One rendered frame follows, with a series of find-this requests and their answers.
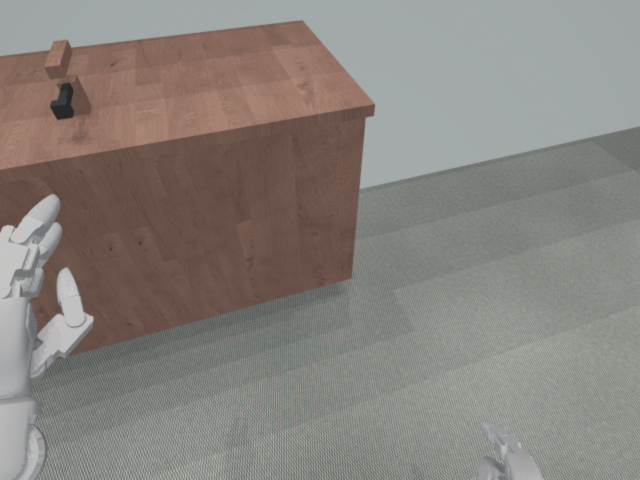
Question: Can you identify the tap lever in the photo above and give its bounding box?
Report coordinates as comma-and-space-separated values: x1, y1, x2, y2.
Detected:
50, 83, 74, 120

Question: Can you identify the counter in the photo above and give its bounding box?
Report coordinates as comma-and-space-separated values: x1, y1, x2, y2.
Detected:
0, 20, 375, 360

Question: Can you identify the robot left hand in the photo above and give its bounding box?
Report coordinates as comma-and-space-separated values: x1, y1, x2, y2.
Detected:
0, 194, 94, 400

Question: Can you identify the left robot forearm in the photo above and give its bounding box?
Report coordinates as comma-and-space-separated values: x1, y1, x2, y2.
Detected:
0, 397, 48, 480

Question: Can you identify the robot right hand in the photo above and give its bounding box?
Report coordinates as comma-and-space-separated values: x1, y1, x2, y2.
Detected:
471, 420, 543, 480

